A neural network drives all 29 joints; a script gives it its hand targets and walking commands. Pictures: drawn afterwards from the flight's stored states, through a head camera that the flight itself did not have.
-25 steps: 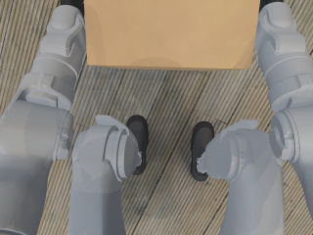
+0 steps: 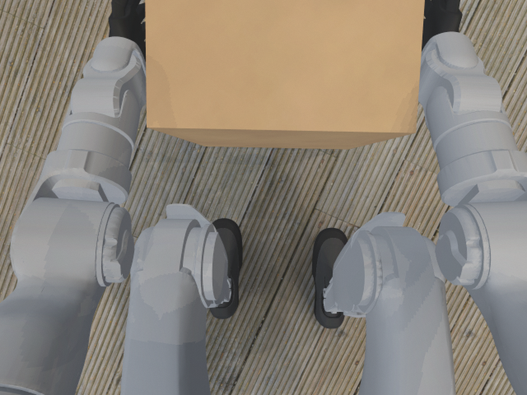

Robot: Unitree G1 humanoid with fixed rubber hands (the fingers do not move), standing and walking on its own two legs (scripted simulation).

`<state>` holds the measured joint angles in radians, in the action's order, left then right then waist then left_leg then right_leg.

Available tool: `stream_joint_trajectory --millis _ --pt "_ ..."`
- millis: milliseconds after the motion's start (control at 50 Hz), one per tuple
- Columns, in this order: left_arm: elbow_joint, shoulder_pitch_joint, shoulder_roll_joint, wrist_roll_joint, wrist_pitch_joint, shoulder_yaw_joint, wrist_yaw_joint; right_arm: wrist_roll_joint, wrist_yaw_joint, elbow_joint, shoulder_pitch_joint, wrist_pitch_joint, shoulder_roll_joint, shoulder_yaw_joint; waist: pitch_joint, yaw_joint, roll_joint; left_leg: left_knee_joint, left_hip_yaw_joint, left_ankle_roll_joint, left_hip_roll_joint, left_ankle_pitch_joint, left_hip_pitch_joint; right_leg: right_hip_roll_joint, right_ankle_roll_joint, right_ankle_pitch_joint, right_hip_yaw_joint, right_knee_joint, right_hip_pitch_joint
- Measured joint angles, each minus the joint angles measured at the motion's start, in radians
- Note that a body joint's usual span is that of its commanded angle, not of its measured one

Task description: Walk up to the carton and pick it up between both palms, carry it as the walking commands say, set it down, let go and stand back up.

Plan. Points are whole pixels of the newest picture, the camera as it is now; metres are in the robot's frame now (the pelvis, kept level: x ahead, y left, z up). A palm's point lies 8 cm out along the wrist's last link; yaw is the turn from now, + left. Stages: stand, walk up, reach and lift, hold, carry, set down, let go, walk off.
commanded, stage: reach and lift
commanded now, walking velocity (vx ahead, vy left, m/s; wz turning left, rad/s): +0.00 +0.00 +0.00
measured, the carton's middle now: (279, 56) +0.54 +0.03 -0.20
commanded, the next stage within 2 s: none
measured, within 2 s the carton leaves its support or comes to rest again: neither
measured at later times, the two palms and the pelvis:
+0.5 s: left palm (99, 15) +0.53 +0.21 -0.07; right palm (467, 14) +0.54 -0.15 -0.06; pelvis +0.01 +0.00 +0.04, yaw +0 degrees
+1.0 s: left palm out of the picture +0.51 +0.21 +0.01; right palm out of the picture +0.52 -0.16 +0.02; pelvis +0.01 +0.00 +0.09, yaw +1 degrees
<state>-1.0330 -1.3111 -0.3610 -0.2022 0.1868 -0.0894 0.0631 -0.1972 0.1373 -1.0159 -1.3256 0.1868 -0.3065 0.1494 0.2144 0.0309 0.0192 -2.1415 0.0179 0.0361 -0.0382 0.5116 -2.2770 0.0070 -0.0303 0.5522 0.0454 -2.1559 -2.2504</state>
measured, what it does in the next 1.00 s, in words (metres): rises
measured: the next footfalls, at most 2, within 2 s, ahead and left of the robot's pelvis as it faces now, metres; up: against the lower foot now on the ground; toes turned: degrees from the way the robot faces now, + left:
none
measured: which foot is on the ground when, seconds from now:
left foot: down 0.00-1.00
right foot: down 0.00-1.00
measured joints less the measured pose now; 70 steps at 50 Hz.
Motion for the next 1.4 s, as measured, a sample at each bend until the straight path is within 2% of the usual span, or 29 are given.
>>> stream_joint_trajectory --millis 200,320,640,1400 --pt "0.065 0.025 0.027 0.120 0.063 -0.119 -0.047 0.146 -0.030 0.079 0.029 0.059 0.065 0.150 -0.103 -0.004 0.011 0.067 0.009 0.000 0.003 -0.004 0.008 0.005 0.004 -0.005 -0.013 0.063 0.002" --pt "0.148 0.066 0.053 0.165 0.108 -0.164 -0.063 0.195 -0.049 0.172 0.081 0.099 0.099 0.202 -0.148 -0.005 0.010 0.107 0.010 -0.001 0.010 -0.006 0.007 0.003 0.009 -0.004 -0.016 0.102 0.004" --pt "0.264 0.165 0.117 0.206 0.161 -0.208 -0.066 0.219 -0.081 0.278 0.183 0.146 0.129 0.230 -0.250 -0.016 0.003 0.196 0.003 -0.002 0.021 -0.008 0.042 0.007 0.018 -0.007 -0.020 0.197 0.044" --pt "0.350 0.336 0.226 0.317 0.233 -0.299 -0.107 0.300 -0.143 0.330 0.343 0.204 0.199 0.297 -0.402 -0.017 -0.002 0.478 -0.002 -0.010 0.036 -0.057 0.303 0.011 0.021 -0.058 -0.031 0.478 0.302"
